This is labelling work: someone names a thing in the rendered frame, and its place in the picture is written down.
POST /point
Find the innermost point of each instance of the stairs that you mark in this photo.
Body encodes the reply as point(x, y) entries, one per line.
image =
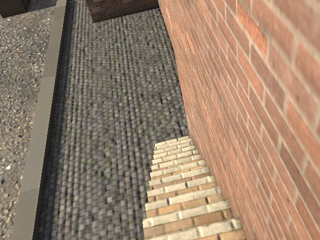
point(184, 201)

